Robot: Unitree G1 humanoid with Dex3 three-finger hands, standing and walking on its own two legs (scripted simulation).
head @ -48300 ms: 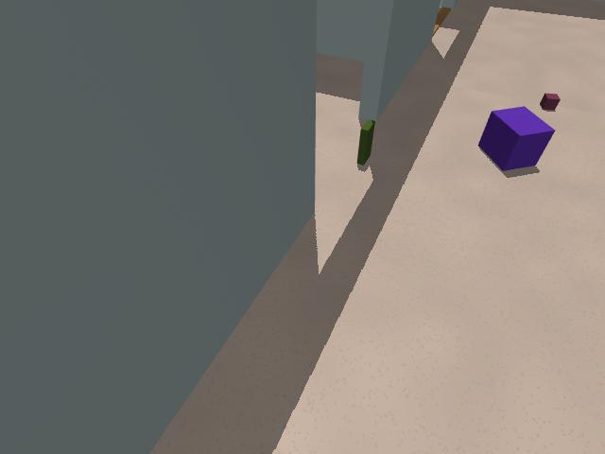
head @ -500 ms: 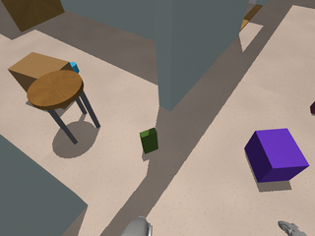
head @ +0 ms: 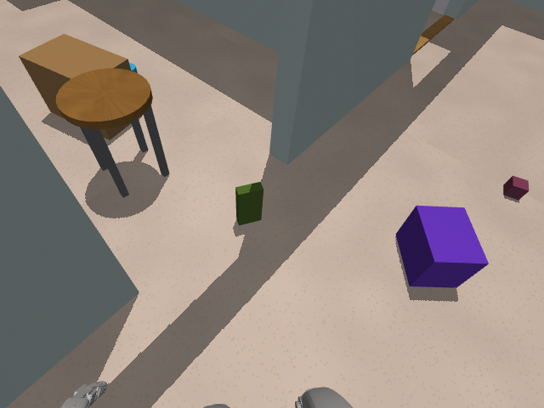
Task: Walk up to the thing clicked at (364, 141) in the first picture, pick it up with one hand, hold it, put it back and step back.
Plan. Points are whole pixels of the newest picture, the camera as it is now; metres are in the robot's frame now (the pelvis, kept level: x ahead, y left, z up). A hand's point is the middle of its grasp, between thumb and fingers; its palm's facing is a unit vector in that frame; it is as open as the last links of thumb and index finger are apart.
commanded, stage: step back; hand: left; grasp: from the side
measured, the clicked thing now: (249, 204) +0.94 +0.08 -0.65
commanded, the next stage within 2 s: stand in 1.38 s
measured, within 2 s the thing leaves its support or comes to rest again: neither
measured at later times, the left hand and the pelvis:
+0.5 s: hand out of the picture -0.09 +0.24 -0.14, palm faces +0.07 -0.90 -0.43, open 7.4 cm; pelvis -0.15 -0.05 -0.01, yaw +3 degrees
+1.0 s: hand out of the picture -0.10 +0.20 -0.15, palm faces +0.08 -0.93 -0.37, open 7.4 cm; pelvis -0.13 -0.06 +0.00, yaw +4 degrees
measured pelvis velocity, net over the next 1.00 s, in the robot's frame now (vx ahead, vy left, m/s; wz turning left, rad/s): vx -0.13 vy -0.06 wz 0.06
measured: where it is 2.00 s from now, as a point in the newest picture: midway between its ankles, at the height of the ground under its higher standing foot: outside the picture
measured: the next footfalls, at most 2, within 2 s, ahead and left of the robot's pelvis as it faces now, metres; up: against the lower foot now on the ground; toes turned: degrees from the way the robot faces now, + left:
right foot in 0.16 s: -0.08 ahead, -0.18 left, +0.00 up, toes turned +2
left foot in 0.50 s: -0.13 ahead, +0.07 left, +0.00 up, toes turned +2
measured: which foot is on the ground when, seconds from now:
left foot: down 0.00-0.20, up 0.22-0.48, down 0.50-0.80, up 0.82-1.00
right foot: up 0.00-0.14, down 0.16-1.00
